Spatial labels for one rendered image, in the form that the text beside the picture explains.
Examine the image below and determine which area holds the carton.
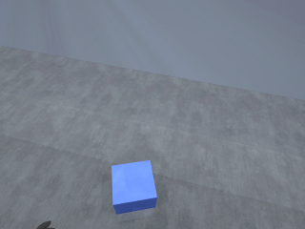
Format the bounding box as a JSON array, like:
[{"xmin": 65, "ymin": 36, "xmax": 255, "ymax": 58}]
[{"xmin": 112, "ymin": 160, "xmax": 157, "ymax": 215}]

